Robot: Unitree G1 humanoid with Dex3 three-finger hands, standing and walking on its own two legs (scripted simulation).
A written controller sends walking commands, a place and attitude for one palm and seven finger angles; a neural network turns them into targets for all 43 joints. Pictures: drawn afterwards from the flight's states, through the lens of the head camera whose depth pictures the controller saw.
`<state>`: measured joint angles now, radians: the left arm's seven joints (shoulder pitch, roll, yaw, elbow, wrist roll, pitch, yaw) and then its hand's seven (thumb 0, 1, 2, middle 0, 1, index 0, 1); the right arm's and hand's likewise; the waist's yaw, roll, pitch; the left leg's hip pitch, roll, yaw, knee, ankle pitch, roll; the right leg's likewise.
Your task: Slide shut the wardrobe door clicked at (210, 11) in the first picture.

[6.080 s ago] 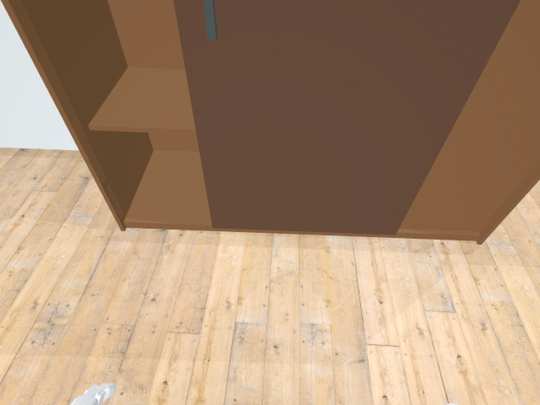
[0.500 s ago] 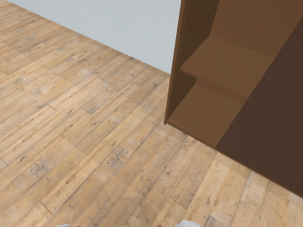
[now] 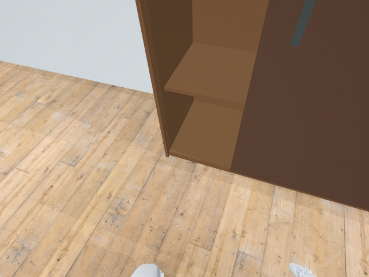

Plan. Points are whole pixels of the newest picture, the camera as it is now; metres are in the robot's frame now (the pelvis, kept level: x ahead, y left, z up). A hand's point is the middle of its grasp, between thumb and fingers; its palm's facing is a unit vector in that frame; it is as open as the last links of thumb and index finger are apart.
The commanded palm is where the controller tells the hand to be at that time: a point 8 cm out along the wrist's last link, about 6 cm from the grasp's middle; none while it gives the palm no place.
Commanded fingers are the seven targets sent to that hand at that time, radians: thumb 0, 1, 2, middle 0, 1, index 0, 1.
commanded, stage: turn to face it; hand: right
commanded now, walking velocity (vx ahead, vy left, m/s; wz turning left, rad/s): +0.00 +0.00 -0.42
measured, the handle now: out of the picture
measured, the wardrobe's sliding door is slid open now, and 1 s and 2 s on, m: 0.41 0.41 0.41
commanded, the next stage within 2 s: take the last steps up to it in 0.34 s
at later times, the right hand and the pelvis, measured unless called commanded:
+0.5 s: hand out of the picture +0.01 -0.14 -0.15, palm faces +0.25 +0.93 -0.27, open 7.4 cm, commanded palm none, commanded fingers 0.00 -0.90 -0.90 0.20 0.30 0.20 0.30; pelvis -0.02 +0.06 +0.00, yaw -13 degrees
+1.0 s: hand out of the picture -0.02 -0.21 -0.18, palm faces +0.31 +0.94 -0.14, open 7.4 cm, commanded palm none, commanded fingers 0.00 -0.90 -0.90 0.20 0.30 0.20 0.30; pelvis +0.04 -0.03 +0.00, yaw -14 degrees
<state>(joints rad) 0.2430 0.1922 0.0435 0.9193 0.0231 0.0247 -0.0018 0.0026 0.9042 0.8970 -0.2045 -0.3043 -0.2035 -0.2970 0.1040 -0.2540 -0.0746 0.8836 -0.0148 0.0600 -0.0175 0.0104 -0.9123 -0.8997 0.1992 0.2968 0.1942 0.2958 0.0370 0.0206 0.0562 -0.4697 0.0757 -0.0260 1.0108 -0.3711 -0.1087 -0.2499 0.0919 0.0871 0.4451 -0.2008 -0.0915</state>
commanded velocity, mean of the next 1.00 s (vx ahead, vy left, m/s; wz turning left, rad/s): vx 0.17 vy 0.03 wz -0.11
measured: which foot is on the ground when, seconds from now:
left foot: up 0.00-0.24, down 0.26-0.72, up 0.74-1.00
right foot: down 0.00-0.26, up 0.28-0.70, down 0.72-1.00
